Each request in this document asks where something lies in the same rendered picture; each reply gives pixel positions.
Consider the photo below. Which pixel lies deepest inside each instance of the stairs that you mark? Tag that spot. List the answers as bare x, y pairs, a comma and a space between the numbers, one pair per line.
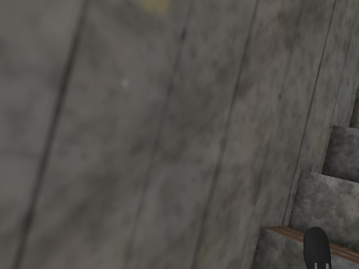
329, 201

